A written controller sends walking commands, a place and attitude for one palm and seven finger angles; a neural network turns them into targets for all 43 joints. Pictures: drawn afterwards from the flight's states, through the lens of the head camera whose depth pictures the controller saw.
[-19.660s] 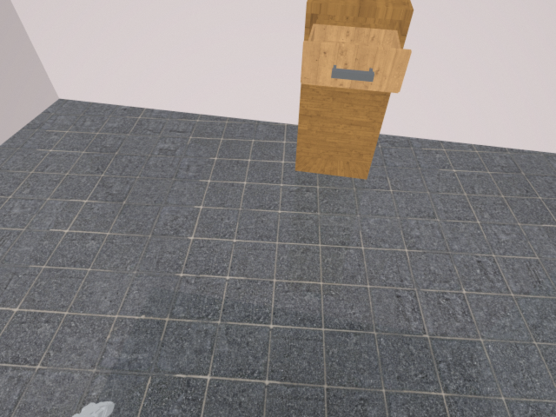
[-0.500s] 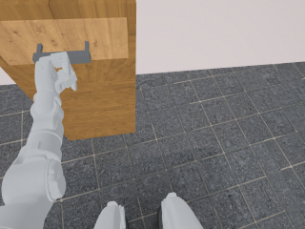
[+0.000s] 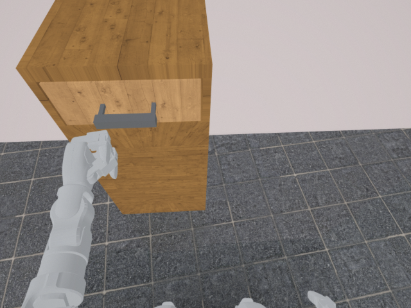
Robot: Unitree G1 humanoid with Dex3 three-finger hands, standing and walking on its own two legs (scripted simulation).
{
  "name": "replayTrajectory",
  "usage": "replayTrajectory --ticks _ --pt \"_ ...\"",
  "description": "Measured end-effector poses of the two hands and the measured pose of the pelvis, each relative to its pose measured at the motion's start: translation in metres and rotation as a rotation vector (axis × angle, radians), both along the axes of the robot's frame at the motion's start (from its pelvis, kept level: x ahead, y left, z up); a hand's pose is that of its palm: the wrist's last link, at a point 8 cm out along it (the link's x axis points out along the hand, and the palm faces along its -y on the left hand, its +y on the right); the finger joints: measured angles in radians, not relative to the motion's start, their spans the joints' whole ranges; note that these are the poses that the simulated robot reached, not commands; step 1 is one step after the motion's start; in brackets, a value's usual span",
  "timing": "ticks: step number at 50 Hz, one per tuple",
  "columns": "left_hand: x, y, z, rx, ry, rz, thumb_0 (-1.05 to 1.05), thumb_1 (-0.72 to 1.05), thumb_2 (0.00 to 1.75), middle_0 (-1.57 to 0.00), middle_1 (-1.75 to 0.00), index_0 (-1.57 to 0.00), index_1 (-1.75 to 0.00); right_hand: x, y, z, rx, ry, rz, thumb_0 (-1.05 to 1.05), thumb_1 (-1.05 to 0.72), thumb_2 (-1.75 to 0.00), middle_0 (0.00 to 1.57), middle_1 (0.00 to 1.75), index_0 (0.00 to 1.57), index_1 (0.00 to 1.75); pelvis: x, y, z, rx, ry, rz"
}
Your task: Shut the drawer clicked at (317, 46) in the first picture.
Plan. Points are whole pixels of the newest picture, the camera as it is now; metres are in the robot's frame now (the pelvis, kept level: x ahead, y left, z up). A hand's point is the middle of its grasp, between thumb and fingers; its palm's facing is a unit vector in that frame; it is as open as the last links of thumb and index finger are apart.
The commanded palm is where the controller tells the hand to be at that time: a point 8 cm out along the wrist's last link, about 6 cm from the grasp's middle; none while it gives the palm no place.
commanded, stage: draw the hand back to the body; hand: left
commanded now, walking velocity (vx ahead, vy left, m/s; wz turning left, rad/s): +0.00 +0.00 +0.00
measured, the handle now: (127, 114) +0.54 +0.20 +0.02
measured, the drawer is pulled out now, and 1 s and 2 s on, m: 0.00 0.00 0.00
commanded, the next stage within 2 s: step back with the hand held close in 1.12 s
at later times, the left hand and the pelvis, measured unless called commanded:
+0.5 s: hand (58, 202) +0.26 +0.22 +0.13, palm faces +0.27 -0.92 -0.29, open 3.3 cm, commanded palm +0.22 +0.26 +0.15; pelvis +0.00 -0.01 +0.04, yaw +1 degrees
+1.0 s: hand out of the picture +0.18 +0.24 +0.21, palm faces +0.44 -0.80 -0.41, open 3.2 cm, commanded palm +0.13 +0.28 +0.22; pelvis +0.01 -0.01 +0.05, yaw +1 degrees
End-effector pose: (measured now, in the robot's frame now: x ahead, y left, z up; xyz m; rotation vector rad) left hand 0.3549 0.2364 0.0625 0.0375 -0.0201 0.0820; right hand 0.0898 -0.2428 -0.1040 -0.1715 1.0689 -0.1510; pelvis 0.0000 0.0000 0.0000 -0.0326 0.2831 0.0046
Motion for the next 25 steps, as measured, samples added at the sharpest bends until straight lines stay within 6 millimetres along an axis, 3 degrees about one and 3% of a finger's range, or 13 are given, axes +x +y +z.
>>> replayTrajectory --ticks 5,13,25 --pt "-0.028 0.014 0.011 -0.002 0.011 0.031 0.01 0.9 0.9 -1.39 -1.6 -1.4 -1.6 0.023 -0.001 0.015 -0.011 -0.087 0.035 0.01 -0.9 -0.9 0.2 0.3 0.21 0.3 0.0 -0.004 0.008 0.0 -0.047 0.018" --pt "-0.066 0.006 0.042 0.004 -0.036 -0.029 0.01 0.9 0.9 -1.4 -1.6 -1.4 -1.6 0.054 -0.001 0.035 -0.018 -0.243 0.075 0.01 -0.91 -0.9 0.2 0.3 0.21 0.3 -0.003 -0.006 0.016 0.005 -0.12 0.032" --pt "-0.126 0.024 0.084 0.25 0.05 0.203 0.01 0.89 0.9 -1.4 -1.6 -1.4 -1.6 0.084 0.011 0.067 -0.02 -0.351 0.094 0.01 -0.9 -0.9 0.2 0.3 0.21 0.3 0.002 -0.008 0.04 0.023 -0.262 0.018"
